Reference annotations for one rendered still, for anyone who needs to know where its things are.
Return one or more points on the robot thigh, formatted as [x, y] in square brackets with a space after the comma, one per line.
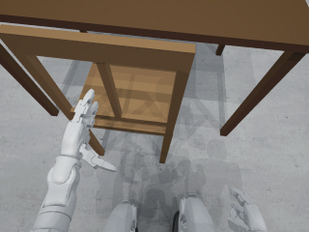
[194, 213]
[122, 219]

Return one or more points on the left robot forearm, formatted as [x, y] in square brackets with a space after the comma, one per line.
[58, 205]

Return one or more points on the robot left hand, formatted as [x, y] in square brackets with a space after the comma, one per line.
[77, 131]

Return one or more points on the robot right hand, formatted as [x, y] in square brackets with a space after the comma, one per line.
[248, 219]

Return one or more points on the table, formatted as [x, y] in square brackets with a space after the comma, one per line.
[266, 24]

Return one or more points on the robot right thigh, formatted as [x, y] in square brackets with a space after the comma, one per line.
[194, 213]

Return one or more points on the chair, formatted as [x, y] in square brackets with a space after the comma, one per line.
[138, 83]

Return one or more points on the robot left thigh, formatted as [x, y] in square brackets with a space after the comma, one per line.
[122, 219]

